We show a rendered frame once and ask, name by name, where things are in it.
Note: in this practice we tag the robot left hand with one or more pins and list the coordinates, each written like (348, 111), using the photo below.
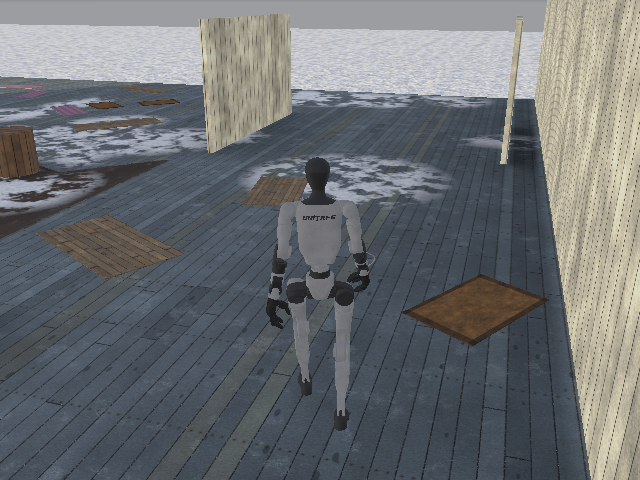
(271, 308)

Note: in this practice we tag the right robot upper arm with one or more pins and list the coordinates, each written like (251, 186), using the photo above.
(350, 211)

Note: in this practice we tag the robot right hand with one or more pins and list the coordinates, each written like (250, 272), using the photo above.
(355, 278)

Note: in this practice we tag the robot right foot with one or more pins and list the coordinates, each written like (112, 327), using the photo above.
(341, 421)

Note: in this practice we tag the right robot forearm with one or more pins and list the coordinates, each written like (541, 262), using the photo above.
(361, 261)

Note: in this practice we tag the left robot upper arm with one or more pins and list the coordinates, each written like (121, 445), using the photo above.
(287, 212)

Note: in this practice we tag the left robot forearm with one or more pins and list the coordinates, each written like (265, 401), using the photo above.
(277, 276)

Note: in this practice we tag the robot left shin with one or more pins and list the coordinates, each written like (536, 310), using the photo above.
(302, 353)

